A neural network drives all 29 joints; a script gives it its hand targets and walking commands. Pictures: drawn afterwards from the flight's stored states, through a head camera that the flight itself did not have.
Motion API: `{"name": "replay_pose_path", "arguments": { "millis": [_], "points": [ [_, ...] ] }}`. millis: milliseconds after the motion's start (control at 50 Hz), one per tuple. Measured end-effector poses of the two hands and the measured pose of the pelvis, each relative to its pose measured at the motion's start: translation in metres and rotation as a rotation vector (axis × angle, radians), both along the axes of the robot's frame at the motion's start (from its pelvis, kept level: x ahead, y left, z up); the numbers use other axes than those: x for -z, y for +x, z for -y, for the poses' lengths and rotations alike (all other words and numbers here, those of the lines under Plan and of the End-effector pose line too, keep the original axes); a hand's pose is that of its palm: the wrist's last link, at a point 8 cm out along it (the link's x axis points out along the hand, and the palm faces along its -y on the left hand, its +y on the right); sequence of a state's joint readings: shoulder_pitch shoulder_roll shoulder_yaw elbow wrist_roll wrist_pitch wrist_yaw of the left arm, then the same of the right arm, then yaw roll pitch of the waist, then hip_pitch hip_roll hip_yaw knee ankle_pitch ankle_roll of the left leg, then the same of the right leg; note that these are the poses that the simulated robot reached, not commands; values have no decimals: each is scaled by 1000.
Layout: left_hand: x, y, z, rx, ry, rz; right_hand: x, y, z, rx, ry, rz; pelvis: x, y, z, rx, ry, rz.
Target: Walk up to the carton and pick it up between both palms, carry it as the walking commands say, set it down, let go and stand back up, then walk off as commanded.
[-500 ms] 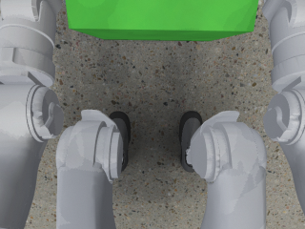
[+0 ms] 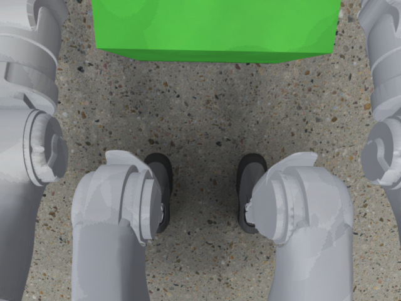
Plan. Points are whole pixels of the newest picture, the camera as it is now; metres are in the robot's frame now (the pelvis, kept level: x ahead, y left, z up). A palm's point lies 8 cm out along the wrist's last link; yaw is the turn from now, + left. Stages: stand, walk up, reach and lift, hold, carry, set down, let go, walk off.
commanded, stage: set down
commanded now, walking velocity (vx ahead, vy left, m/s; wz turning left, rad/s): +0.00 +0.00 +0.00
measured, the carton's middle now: out of the picture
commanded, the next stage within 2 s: let go in 1.52 s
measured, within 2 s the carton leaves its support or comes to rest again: neither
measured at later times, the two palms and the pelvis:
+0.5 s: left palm out of the picture +0.58 +0.23 -0.07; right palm out of the picture +0.58 -0.24 -0.07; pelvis +0.00 +0.00 +0.04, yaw +0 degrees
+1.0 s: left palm out of the picture +0.58 +0.24 +0.08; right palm out of the picture +0.58 -0.25 +0.08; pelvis +0.01 +0.00 +0.17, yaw +0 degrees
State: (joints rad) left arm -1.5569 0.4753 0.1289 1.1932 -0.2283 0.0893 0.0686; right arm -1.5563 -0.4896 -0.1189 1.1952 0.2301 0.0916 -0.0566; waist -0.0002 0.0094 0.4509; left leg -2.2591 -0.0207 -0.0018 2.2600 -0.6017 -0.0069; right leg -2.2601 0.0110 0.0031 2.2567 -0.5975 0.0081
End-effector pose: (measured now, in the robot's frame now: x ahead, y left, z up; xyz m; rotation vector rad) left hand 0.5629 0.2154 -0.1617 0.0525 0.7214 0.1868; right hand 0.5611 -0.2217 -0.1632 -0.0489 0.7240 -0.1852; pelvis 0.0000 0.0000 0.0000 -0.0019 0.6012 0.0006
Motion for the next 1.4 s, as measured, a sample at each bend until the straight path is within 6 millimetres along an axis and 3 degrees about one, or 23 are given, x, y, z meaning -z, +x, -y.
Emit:
{"name": "replay_pose_path", "arguments": {
  "millis": [220, 420, 800, 1200, 1400],
  "points": [
    [-9, 4, -12, 3, 4, 37, -10, 8, 9, -5, -5, 34, -1, -2, 0, 2, -1, 2],
    [-70, 15, -13, 7, 1, 89, -71, 18, 15, -10, -19, 81, -27, 3, 2, -2, -5, -46],
    [-180, 15, -24, 10, -18, 101, -181, 19, 23, -16, 8, 100, -113, 3, 3, 0, -5, -196],
    [-304, 13, -33, 28, -18, 97, -307, 22, 28, -35, 26, 100, -227, 22, 4, -13, -5, -234],
    [-357, 11, -33, 42, -19, 86, -361, 19, 26, -47, 26, 94, -280, 34, 2, -12, -2, -213]
  ]
}}
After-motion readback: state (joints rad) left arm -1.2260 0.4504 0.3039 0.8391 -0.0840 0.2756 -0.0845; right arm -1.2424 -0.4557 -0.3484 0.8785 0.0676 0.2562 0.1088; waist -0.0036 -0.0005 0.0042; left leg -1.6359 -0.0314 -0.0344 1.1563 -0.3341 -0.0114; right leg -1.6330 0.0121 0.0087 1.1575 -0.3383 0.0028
